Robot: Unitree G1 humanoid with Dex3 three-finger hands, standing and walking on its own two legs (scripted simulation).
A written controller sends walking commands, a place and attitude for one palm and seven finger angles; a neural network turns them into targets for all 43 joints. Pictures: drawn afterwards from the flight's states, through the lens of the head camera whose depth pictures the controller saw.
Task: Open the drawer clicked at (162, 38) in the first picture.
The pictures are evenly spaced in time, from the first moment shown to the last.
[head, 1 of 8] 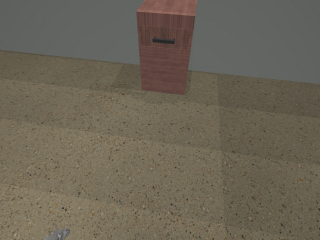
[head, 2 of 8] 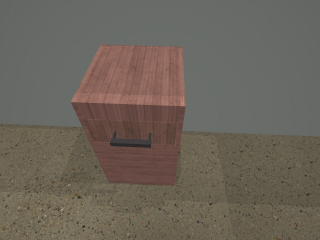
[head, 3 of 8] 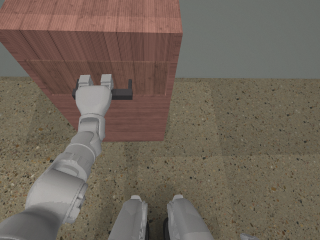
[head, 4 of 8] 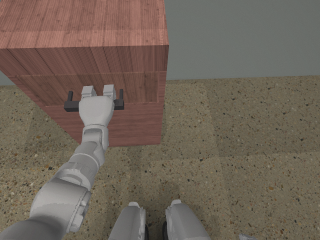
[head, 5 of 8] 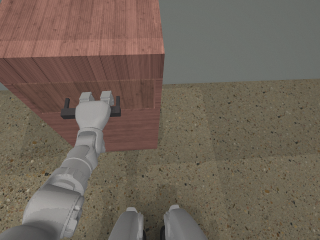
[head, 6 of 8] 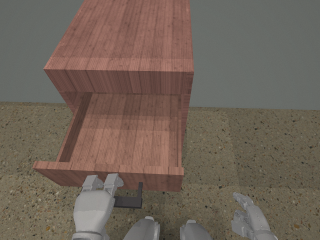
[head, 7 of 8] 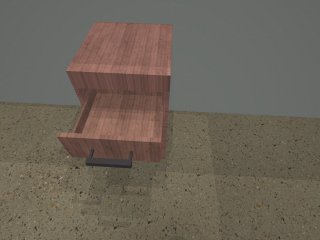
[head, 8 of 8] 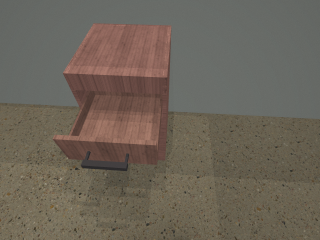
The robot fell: no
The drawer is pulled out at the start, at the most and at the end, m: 0.00 0.26 0.26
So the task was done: yes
